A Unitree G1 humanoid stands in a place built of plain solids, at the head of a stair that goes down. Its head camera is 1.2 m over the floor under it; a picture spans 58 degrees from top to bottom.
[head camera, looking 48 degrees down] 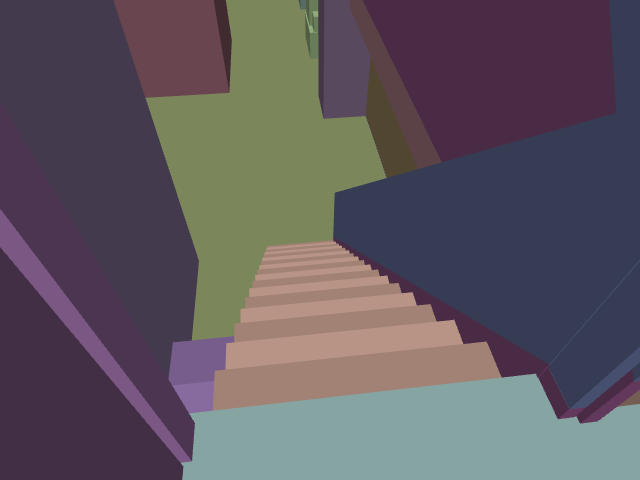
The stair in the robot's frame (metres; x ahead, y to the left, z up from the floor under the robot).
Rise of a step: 0.21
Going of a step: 0.22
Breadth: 0.98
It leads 7 degrees to the left of straight ahead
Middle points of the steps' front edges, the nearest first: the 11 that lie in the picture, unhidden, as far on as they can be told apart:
0.50 -0.15 0.00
0.72 -0.12 -0.21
0.94 -0.10 -0.41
1.16 -0.07 -0.62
1.38 -0.04 -0.83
1.59 -0.02 -1.04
1.81 0.01 -1.25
2.03 0.03 -1.46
2.25 0.06 -1.67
2.47 0.08 -1.88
2.69 0.11 -2.08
